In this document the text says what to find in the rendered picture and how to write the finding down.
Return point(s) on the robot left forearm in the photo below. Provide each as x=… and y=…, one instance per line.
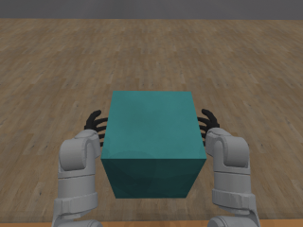
x=77, y=194

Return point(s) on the robot left hand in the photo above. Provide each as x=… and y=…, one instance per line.
x=91, y=124

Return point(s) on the robot right upper arm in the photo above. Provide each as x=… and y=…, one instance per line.
x=228, y=221

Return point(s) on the robot right forearm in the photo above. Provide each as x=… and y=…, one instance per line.
x=232, y=184

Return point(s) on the carton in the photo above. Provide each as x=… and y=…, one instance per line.
x=153, y=147

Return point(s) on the robot right hand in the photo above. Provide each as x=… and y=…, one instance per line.
x=211, y=122

